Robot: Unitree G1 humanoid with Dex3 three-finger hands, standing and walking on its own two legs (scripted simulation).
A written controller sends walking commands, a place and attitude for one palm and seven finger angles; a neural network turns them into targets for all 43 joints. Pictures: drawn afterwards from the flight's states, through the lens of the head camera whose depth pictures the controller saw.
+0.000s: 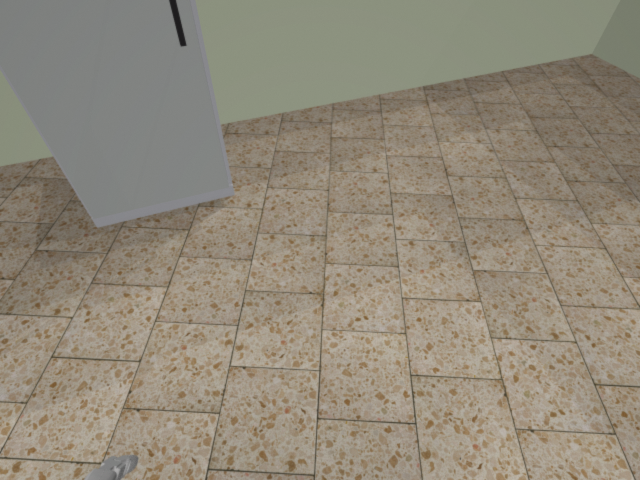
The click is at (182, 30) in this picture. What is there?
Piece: fridge door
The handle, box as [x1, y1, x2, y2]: [169, 0, 186, 45]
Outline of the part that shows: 169,0 180,44 186,45 175,0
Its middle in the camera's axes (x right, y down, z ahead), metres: -0.44 -0.77 +1.06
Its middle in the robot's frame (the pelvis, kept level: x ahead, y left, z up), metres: +1.31 +0.51 +0.19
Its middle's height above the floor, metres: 0.96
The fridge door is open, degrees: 0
